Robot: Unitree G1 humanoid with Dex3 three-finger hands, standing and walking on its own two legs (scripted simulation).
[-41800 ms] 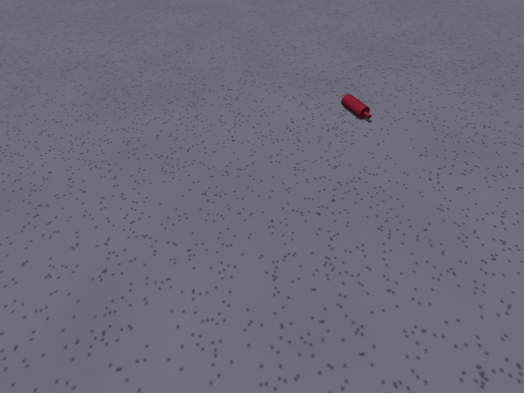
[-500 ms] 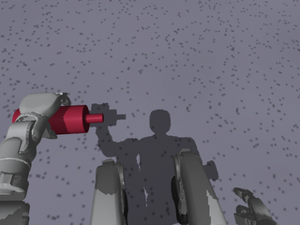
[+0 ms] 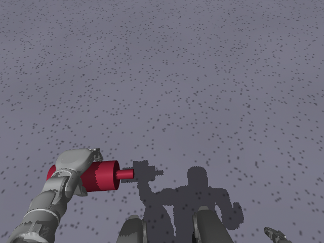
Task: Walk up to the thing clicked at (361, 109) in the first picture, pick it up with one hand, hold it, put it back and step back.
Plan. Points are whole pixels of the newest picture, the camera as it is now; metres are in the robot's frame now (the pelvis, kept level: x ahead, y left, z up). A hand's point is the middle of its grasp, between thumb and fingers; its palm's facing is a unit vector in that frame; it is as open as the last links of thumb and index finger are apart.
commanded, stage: lift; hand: left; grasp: from above
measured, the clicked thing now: (94, 176) +0.34 +0.21 -0.11
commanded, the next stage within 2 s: hold in 0.40 s
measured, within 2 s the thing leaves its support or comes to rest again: neither
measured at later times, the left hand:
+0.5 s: hand (73, 158) +0.35 +0.23 +0.00, palm faces -0.50 -0.04 -0.86, open 10.9 cm
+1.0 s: hand (69, 147) +0.36 +0.23 +0.03, palm faces -0.51 -0.02 -0.86, open 10.8 cm
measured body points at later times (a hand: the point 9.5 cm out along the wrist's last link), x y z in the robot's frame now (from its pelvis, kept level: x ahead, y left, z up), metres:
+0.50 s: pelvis +0.04 +0.01 +0.07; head +0.09 +0.00 +0.52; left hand +0.37 +0.23 +0.05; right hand +0.13 -0.26 -0.05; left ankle +0.06 +0.13 -0.63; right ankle +0.08 -0.15 -0.63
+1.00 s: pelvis +0.06 +0.01 +0.09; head +0.09 +0.00 +0.54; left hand +0.38 +0.23 +0.08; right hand +0.17 -0.26 -0.02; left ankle +0.06 +0.13 -0.63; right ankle +0.08 -0.15 -0.63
